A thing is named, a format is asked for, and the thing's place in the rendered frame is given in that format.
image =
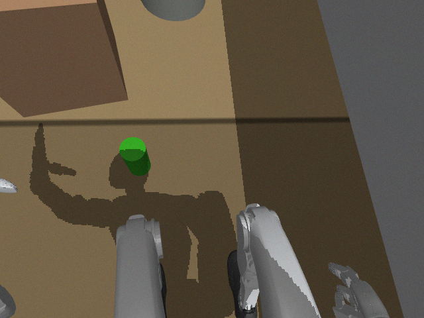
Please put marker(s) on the left robot hand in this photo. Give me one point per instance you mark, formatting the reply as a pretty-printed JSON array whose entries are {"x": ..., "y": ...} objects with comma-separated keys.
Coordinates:
[{"x": 7, "y": 186}]

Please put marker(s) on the right robot hand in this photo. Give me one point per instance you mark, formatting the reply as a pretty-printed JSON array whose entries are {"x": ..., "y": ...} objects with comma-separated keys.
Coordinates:
[{"x": 364, "y": 301}]

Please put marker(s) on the right robot foot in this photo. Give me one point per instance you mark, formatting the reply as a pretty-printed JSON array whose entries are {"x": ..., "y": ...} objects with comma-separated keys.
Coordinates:
[{"x": 234, "y": 282}]

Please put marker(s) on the left robot arm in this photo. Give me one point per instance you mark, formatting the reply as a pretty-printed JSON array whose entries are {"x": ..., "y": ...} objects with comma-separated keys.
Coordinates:
[{"x": 7, "y": 304}]

